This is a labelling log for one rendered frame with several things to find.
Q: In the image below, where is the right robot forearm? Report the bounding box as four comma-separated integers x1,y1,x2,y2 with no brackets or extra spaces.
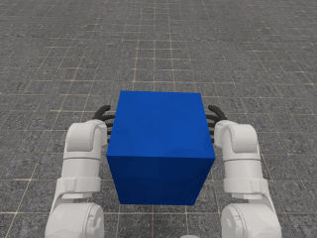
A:
214,120,282,238

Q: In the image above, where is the robot left hand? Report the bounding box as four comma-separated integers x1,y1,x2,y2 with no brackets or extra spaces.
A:
92,105,115,143

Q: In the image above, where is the left robot forearm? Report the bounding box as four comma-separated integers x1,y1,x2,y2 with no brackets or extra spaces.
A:
45,119,108,238

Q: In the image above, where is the carton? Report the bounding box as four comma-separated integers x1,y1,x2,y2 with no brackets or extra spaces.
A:
106,90,216,206

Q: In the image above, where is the robot right hand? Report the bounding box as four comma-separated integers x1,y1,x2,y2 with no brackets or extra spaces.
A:
205,105,228,144

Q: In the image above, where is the left robot upper arm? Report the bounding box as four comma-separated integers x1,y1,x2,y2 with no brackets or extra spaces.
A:
46,202,105,238

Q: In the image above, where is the right robot upper arm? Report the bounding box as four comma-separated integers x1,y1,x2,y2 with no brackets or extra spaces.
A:
221,203,281,238

